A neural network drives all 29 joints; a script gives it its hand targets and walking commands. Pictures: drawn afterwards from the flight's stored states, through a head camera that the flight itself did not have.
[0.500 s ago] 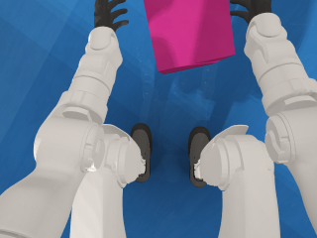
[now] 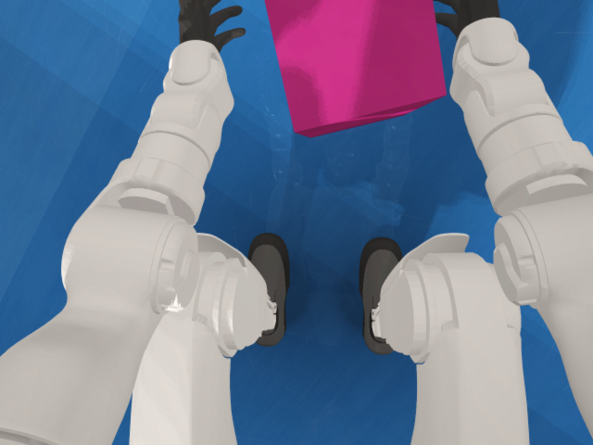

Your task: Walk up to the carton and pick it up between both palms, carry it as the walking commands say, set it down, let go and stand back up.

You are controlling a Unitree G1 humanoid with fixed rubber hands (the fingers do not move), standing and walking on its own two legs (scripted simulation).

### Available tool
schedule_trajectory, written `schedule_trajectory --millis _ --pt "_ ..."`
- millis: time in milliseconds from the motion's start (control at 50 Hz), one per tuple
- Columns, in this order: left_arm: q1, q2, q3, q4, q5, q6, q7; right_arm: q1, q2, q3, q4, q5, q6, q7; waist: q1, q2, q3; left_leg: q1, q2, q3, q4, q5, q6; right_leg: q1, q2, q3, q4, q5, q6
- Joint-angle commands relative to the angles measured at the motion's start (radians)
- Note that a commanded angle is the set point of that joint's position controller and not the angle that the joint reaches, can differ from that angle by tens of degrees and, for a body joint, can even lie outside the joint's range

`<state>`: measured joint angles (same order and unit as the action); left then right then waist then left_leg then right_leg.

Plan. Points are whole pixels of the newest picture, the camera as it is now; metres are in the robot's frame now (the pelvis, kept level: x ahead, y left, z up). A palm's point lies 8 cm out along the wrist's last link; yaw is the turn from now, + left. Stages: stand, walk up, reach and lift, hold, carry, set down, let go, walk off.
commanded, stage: reach and lift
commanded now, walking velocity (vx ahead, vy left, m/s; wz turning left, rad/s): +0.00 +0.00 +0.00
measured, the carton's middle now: (349, 63) +0.51 -0.05 -0.26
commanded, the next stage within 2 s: none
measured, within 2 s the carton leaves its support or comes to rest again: leaves its support in 0.82 s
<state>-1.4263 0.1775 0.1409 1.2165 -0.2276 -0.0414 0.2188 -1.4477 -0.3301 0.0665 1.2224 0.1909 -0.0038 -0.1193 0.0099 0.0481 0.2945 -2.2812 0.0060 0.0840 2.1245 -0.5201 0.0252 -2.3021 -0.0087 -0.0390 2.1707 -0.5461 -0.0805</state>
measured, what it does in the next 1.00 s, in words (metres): stands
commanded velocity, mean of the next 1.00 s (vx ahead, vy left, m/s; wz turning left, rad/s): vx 0.00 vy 0.00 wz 0.00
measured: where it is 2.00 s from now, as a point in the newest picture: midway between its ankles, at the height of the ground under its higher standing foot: (319, 310)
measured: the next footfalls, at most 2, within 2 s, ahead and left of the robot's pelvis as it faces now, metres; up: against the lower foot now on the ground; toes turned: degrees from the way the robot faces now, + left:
none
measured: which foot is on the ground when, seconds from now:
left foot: down 0.00-1.00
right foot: down 0.00-1.00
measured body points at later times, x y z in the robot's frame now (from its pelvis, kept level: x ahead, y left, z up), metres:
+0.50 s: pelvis +0.00 +0.01 +0.00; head +0.37 -0.05 +0.25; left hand +0.55 +0.09 -0.18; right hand +0.54 -0.16 -0.19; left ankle +0.13 +0.11 -0.34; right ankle +0.11 -0.09 -0.34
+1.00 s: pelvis +0.01 +0.02 -0.01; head +0.36 -0.04 +0.27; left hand +0.54 +0.10 -0.17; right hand +0.54 -0.15 -0.19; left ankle +0.13 +0.12 -0.34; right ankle +0.11 -0.09 -0.34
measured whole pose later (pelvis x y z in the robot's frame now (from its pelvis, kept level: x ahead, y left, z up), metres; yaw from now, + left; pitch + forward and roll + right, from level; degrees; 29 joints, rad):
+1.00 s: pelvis +0.01 +0.02 -0.01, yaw -3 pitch +36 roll +3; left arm -1.31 0.02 0.41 0.97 0.03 0.14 0.21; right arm -1.39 -0.24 -0.10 1.14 -0.06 0.15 -0.07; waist 0.04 0.06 0.27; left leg -2.25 -0.13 0.02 2.22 -0.62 -0.05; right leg -2.28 0.05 0.00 2.24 -0.59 -0.03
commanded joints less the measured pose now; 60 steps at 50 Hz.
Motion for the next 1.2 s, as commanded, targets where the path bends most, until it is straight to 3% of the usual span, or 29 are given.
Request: schedule_trajectory --millis 0,220,300,360,460,540,620,680,780,1020,1180 --pt "-0.152 0.018 -0.001 -0.091 0.013 -0.017 0.001 -0.278 -0.028 -0.008 -0.077 -0.007 -0.021 0.0 0.0 -0.14 -1.08 0.489 -0.091 -0.08 -0.099 0.239 -0.039 0.63 0.051 0.156 -0.209 0.277 0.071" --pt "-0.182 -0.083 0.028 -0.086 0.089 -0.019 0.008 -0.337 0.079 0.03 -0.075 -0.007 -0.03 0.015 0.045 -0.141 -1.062 0.558 -0.115 -0.079 -0.107 0.261 -0.031 0.628 0.073 0.146 -0.211 0.273 0.077" --pt "-0.238 -0.178 0.019 -0.092 0.089 -0.019 -0.014 -0.38 0.171 0.048 -0.096 -0.021 -0.028 0.028 0.034 -0.144 -1.05 0.545 -0.123 -0.071 -0.099 0.234 -0.032 0.629 0.082 0.144 -0.218 0.249 0.076" --pt "-0.271 -0.353 0.003 -0.094 0.11 -0.002 -0.053 -0.404 0.349 0.059 -0.104 -0.058 -0.017 0.056 0.04 -0.139 -1.029 0.513 -0.135 -0.069 -0.097 0.24 -0.039 0.652 0.095 0.145 -0.213 0.288 0.078" --pt "-0.414 -0.809 -0.006 -0.141 0.196 0.061 -0.187 -0.524 0.812 0.065 -0.169 -0.132 0.032 0.177 0.048 -0.105 -0.978 0.45 -0.165 -0.048 -0.07 0.227 -0.038 0.595 0.129 0.131 -0.186 0.265 0.067" --pt "-0.37 -0.947 0.031 -0.18 0.256 0.115 -0.242 -0.48 0.905 0.003 -0.19 -0.181 0.07 0.234 0.038 -0.078 -0.972 0.434 -0.18 -0.034 -0.054 0.241 -0.037 0.565 0.136 0.116 -0.161 0.276 0.062" --pt "-0.347 -1.043 0.034 -0.227 0.256 0.139 -0.269 -0.451 0.95 -0.019 -0.208 -0.2 0.089 0.263 0.01 -0.08 -0.98 0.436 -0.197 -0.032 -0.034 0.264 -0.034 0.542 0.138 0.096 -0.134 0.292 0.06" --pt "-0.325 -1.084 0.03 -0.23 0.248 0.149 -0.277 -0.439 0.966 -0.017 -0.227 -0.206 0.094 0.272 -0.005 -0.1 -0.968 0.444 -0.206 -0.047 -0.027 0.282 -0.032 0.531 0.137 0.086 -0.121 0.305 0.055" --pt "-0.322 -1.11 0.012 -0.25 0.239 0.158 -0.282 -0.434 1.001 0.001 -0.238 -0.199 0.097 0.272 -0.002 -0.123 -0.973 0.419 -0.212 -0.049 -0.025 0.276 -0.031 0.567 0.14 0.085 -0.116 0.331 0.051" --pt "-0.429 -1.191 -0.141 -0.376 0.156 0.165 -0.258 -0.51 1.056 0.077 -0.32 -0.157 0.09 0.228 -0.014 -0.112 -1.187 0.49 -0.224 -0.042 -0.042 0.316 -0.055 0.727 0.158 0.077 -0.119 0.408 0.05" --pt "-0.478 -1.221 -0.162 -0.403 0.173 0.209 -0.232 -0.583 1.072 0.083 -0.385 -0.168 0.123 0.217 -0.005 -0.102 -1.304 0.598 -0.226 -0.043 -0.093 0.261 -0.054 0.752 0.163 0.053 -0.156 0.319 0.058"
